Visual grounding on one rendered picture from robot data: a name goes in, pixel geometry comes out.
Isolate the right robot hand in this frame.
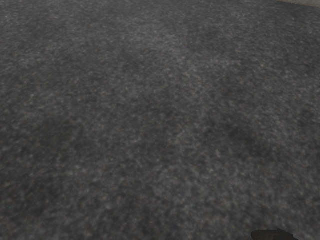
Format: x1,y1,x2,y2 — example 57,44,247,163
251,228,298,240

